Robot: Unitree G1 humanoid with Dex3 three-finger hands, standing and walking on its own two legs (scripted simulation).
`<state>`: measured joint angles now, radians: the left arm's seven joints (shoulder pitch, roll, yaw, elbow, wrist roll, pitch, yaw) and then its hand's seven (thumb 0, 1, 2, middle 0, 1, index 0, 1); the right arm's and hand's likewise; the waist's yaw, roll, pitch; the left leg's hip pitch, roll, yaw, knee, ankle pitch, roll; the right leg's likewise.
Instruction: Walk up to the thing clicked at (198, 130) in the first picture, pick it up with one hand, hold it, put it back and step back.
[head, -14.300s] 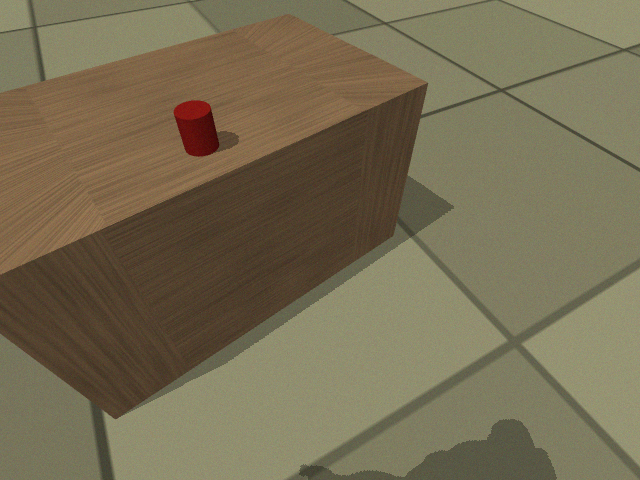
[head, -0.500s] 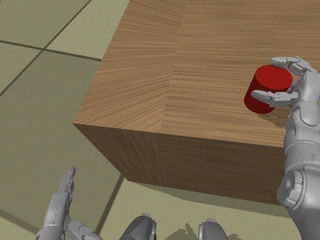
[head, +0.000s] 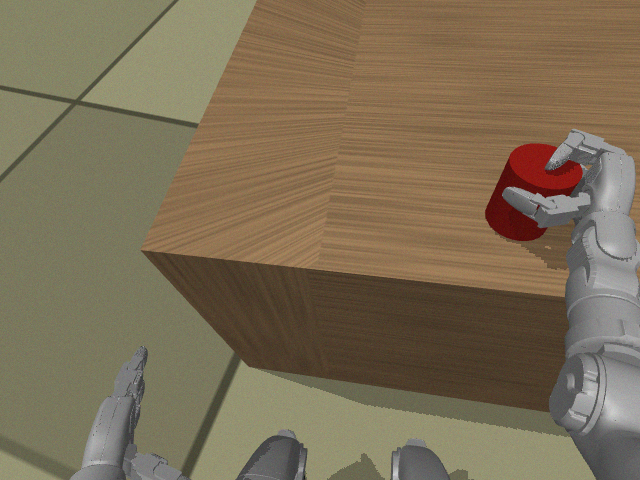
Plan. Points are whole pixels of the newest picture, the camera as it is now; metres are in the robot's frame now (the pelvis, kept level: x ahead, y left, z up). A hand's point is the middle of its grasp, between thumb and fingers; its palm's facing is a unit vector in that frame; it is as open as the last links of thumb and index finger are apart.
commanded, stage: settle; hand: right
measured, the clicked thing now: (529, 193) +0.48 -0.21 +0.05
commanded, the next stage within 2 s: lift in 0.54 s
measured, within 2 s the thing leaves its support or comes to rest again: leaves its support in 0.06 s
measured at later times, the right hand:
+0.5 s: hand (561, 155) +0.48 -0.22 +0.12, palm faces +0.17 +0.99 +0.01, open 6.9 cm
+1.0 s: hand (567, 140) +0.46 -0.21 +0.16, palm faces +0.17 +0.99 +0.01, open 7.0 cm
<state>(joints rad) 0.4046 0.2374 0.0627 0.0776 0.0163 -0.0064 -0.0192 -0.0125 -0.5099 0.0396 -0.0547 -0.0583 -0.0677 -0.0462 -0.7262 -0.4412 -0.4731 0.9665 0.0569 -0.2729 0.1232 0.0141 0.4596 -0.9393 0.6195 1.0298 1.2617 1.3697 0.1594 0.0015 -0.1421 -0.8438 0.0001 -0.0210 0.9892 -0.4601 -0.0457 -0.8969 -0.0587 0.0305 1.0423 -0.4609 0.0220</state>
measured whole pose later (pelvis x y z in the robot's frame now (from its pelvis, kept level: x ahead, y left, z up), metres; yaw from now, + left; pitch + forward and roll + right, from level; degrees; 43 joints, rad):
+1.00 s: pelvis +0.01 +0.00 +0.04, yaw +0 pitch +10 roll +1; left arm 0.36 0.23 0.05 0.29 -0.01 -0.06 0.03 -0.01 -0.51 0.04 -0.05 -0.06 -0.06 -0.05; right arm -0.68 -0.37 -0.38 0.85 0.11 -0.15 0.10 0.01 0.50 -1.05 0.58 1.13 1.35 1.49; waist 0.09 -0.01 -0.11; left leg -0.57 0.02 -0.04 0.77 -0.38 -0.05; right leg -0.61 -0.05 0.00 0.80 -0.38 0.02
